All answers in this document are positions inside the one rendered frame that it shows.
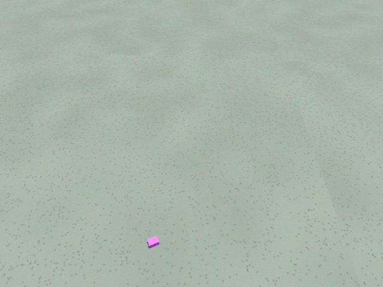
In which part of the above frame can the small box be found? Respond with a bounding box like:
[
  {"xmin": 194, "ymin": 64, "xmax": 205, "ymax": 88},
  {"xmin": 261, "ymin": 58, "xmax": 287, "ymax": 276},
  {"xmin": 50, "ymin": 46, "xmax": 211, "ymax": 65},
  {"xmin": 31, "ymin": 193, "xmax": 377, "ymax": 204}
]
[{"xmin": 147, "ymin": 236, "xmax": 159, "ymax": 248}]

